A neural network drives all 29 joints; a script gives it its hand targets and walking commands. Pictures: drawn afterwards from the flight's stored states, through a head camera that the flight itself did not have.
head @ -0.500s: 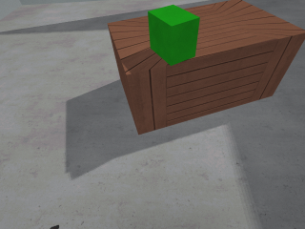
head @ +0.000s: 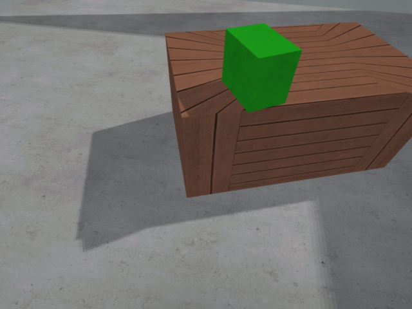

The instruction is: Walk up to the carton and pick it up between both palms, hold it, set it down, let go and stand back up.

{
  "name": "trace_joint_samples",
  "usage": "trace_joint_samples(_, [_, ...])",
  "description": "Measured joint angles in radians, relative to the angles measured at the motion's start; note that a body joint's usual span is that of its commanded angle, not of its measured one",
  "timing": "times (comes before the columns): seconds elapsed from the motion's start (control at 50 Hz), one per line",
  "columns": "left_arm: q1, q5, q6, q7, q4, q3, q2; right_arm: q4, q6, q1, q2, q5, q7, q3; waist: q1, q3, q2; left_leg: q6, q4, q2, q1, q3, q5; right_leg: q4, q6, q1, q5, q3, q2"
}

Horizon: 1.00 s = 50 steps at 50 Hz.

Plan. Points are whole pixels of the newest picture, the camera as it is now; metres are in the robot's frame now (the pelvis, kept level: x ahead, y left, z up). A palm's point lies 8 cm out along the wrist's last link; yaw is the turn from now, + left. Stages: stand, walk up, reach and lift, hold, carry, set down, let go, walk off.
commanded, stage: walk up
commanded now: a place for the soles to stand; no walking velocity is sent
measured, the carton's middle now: (256, 67) +1.01 -0.18 -0.05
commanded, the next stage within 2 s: none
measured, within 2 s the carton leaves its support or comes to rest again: neither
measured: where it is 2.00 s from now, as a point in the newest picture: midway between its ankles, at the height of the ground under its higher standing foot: (266, 271)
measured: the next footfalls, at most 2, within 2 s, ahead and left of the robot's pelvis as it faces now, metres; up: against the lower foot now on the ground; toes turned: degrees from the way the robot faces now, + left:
right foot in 0.20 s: +0.13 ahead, -0.20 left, +0.00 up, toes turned -2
left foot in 0.54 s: +0.26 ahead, +0.03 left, +0.00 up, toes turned +3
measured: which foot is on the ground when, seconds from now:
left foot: down 0.00-0.18, up 0.20-0.52, down 0.54-0.92, up 0.94-1.00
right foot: up 0.00-0.18, down 0.20-0.56, up 0.58-0.90, down 0.92-1.00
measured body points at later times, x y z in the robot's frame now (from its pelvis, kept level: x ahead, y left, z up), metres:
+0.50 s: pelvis +0.12 -0.10 +0.00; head +0.15 -0.10 +0.45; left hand +0.19 +0.22 -0.11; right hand +0.21 -0.43 -0.11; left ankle +0.18 +0.04 -0.70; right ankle +0.09 -0.20 -0.72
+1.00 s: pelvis +0.23 -0.19 -0.01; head +0.25 -0.19 +0.44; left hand +0.29 +0.14 -0.11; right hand +0.31 -0.52 -0.12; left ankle +0.22 -0.02 -0.67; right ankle +0.26 -0.30 -0.72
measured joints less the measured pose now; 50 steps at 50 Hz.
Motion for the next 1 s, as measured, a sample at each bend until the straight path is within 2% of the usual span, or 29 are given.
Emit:
trace_joint_samples(0.12, [0.000, 0.000, 0.006, -0.015, 0.000, 0.000, 0.012, -0.003, -0.001, 0.000, 0.000, 0.000, 0.000, 0.000, 0.000, -0.005, -0.010, 0.000, 0.000, 0.021, 0.027, -0.012, -0.049, -0.085, 0.007, -0.027, 0.000, 0.019, -0.029])
trace_joint_samples(0.18, [0.004, 0.000, -0.007, -0.008, -0.002, 0.001, 0.017, -0.010, 0.000, 0.000, -0.002, 0.000, 0.003, 0.000, 0.002, -0.006, -0.009, -0.016, 0.023, 0.043, 0.023, -0.012, -0.074, -0.259, 0.007, 0.004, 0.018, 0.017, -0.027])
trace_joint_samples(0.2, [0.006, 0.000, -0.021, -0.001, -0.001, 0.002, 0.019, -0.009, 0.002, -0.001, -0.004, 0.000, 0.003, 0.000, 0.002, -0.001, -0.006, -0.005, 0.086, 0.050, 0.005, -0.013, -0.095, -0.316, 0.016, 0.024, 0.089, 0.015, -0.023])
trace_joint_samples(0.22, [0.006, 0.001, -0.031, 0.007, 0.000, 0.002, 0.013, -0.004, 0.009, -0.001, -0.004, 0.000, 0.001, 0.000, 0.002, 0.007, 0.003, -0.002, 0.192, 0.045, -0.024, -0.028, -0.125, -0.296, 0.030, 0.028, 0.131, 0.005, -0.016])
trace_joint_samples(0.26, [0.012, 0.001, -0.033, 0.013, 0.000, 0.001, -0.008, 0.018, 0.025, -0.001, -0.003, 0.000, 0.001, 0.000, 0.002, 0.005, 0.019, 0.000, 0.373, 0.013, -0.071, -0.033, -0.145, -0.287, 0.037, 0.065, 0.121, -0.015, -0.013])
trace_joint_samples(0.32, [0.019, 0.001, -0.032, 0.020, -0.001, 0.002, -0.016, 0.021, 0.025, 0.000, -0.004, 0.000, 0.004, 0.000, 0.001, 0.005, 0.032, -0.007, 0.447, -0.012, -0.100, -0.036, -0.144, -0.339, 0.023, 0.135, 0.103, -0.037, -0.006])
trace_joint_samples(0.4, [0.019, 0.001, -0.034, 0.031, 0.000, 0.001, -0.017, 0.023, 0.025, 0.000, -0.004, 0.000, 0.013, 0.000, 0.000, 0.005, 0.037, -0.026, 0.391, -0.011, -0.110, -0.037, -0.142, -0.375, 0.005, 0.186, 0.087, -0.056, 0.010])
trace_joint_samples(0.5, [0.019, 0.001, -0.027, 0.032, 0.000, 0.001, -0.017, 0.022, 0.023, 0.000, -0.004, 0.000, 0.013, 0.000, 0.000, 0.005, 0.037, -0.025, 0.189, -0.010, -0.110, -0.020, -0.143, -0.376, -0.006, 0.218, 0.039, -0.101, 0.025])
trace_joint_samples(0.54, [0.019, 0.001, -0.016, 0.031, 0.000, 0.001, -0.017, 0.024, 0.011, 0.001, -0.005, 0.000, 0.011, 0.000, 0.000, 0.003, 0.037, -0.008, 0.051, -0.013, -0.096, 0.004, -0.080, -0.364, -0.005, 0.219, 0.017, -0.123, 0.027])
trace_joint_samples(0.56, [0.019, 0.001, -0.008, 0.032, 0.001, 0.001, -0.017, 0.025, 0.003, 0.000, -0.004, 0.000, 0.008, 0.000, 0.000, 0.007, 0.032, -0.005, 0.028, -0.015, -0.089, 0.005, 0.019, -0.324, -0.005, 0.211, 0.007, -0.126, 0.023])
trace_joint_samples(0.58, [0.018, 0.001, 0.002, 0.031, 0.001, 0.001, -0.020, 0.026, -0.003, 0.001, -0.004, 0.000, 0.004, 0.000, -0.001, 0.010, 0.029, -0.010, 0.048, -0.016, -0.086, 0.005, 0.051, -0.253, -0.005, 0.194, 0.003, -0.113, 0.024])
trace_joint_samples(0.62, [0.018, 0.001, 0.016, 0.026, 0.001, 0.001, -0.019, 0.026, -0.004, 0.006, -0.003, 0.000, -0.003, 0.000, -0.002, 0.009, 0.019, -0.013, 0.063, -0.015, -0.057, 0.004, 0.019, -0.094, -0.005, 0.146, 0.002, -0.060, 0.042])
trace_joint_samples(0.66, [0.018, 0.001, 0.017, 0.022, 0.000, 0.001, -0.013, 0.025, -0.004, 0.007, -0.002, 0.000, -0.012, 0.000, -0.001, 0.009, 0.010, -0.010, 0.047, -0.005, -0.025, 0.001, -0.008, -0.004, -0.005, 0.091, 0.001, -0.031, 0.044])
trace_joint_samples(0.78, [0.018, 0.001, 0.021, -0.004, 0.000, 0.001, 0.012, 0.018, -0.004, 0.007, -0.003, 0.000, -0.016, 0.000, 0.000, 0.008, -0.014, -0.013, 0.029, 0.016, 0.006, -0.003, -0.036, -0.005, 0.002, -0.019, 0.000, 0.025, -0.005])
trace_joint_samples(0.88, [0.018, 0.001, 0.011, -0.007, -0.001, 0.001, 0.017, 0.011, -0.004, 0.007, -0.003, 0.000, -0.012, 0.000, 0.001, 0.007, -0.015, -0.023, 0.031, 0.044, 0.017, -0.004, -0.069, -0.140, 0.009, -0.014, -0.001, 0.025, -0.020])
trace_joint_samples(0.92, [0.023, 0.001, -0.008, 0.001, -0.002, 0.003, 0.020, 0.008, 0.000, 0.006, -0.007, 0.000, -0.009, 0.000, 0.001, 0.008, -0.011, -0.013, 0.094, 0.060, 0.000, -0.004, -0.096, -0.300, 0.011, 0.031, 0.068, 0.019, -0.016])
trace_joint_samples(0.94, [0.023, 0.001, -0.018, 0.008, -0.001, 0.004, 0.015, 0.010, 0.007, 0.005, -0.008, 0.000, -0.012, 0.000, 0.002, 0.016, 0.000, -0.008, 0.196, 0.058, -0.025, -0.019, -0.134, -0.284, 0.020, 0.035, 0.118, 0.010, -0.007])
trace_joint_samples(1.0, [0.028, 0.002, -0.020, 0.016, 0.000, 0.003, -0.008, 0.029, 0.024, 0.006, -0.006, 0.000, -0.012, 0.000, 0.002, 0.015, 0.018, 0.000, 0.428, 0.007, -0.080, -0.028, -0.165, -0.274, 0.027, 0.087, 0.097, -0.016, -0.001])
